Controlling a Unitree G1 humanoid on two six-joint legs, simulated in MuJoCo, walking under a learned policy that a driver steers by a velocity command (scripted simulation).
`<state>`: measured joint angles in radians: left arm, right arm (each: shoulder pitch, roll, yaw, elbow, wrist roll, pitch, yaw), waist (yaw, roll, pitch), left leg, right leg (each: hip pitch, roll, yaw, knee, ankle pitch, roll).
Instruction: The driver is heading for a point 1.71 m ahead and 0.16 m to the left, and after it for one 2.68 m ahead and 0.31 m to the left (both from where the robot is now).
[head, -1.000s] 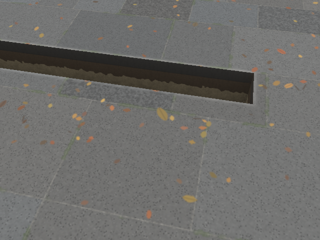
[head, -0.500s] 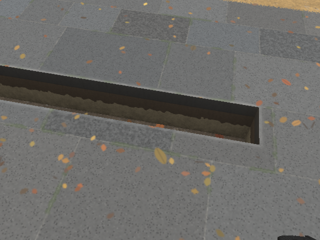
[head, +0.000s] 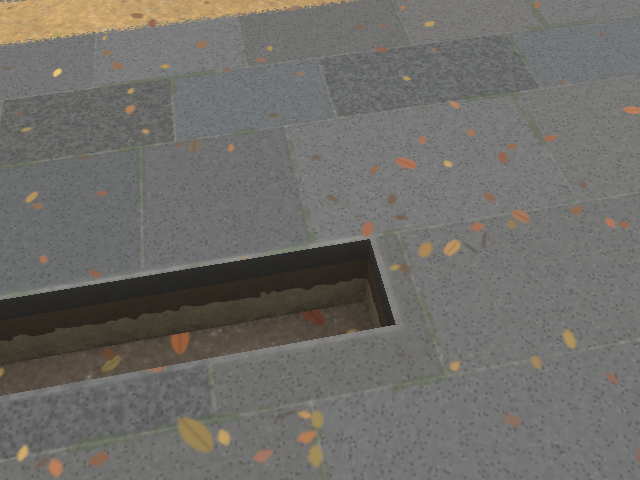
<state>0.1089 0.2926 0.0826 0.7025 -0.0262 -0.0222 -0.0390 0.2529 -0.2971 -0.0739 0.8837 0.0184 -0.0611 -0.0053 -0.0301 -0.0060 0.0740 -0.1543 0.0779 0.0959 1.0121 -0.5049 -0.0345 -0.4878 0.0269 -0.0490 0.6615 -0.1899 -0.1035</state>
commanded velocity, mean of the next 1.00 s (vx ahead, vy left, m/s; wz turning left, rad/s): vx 0.50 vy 0.00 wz -0.17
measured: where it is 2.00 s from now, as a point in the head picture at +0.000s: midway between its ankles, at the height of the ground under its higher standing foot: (335, 180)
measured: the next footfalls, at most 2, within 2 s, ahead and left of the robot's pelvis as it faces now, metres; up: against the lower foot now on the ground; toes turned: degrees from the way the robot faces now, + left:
left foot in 0.46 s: +0.46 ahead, +0.11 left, +0.00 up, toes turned -7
right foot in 0.98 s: +0.73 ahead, -0.16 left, +0.00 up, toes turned -10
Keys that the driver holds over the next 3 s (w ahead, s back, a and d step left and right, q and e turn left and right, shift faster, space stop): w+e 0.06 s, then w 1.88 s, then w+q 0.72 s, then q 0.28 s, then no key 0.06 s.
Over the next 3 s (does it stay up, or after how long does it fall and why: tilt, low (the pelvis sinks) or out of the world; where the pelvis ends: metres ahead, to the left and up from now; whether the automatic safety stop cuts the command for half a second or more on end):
stays up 1.70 0.02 0.03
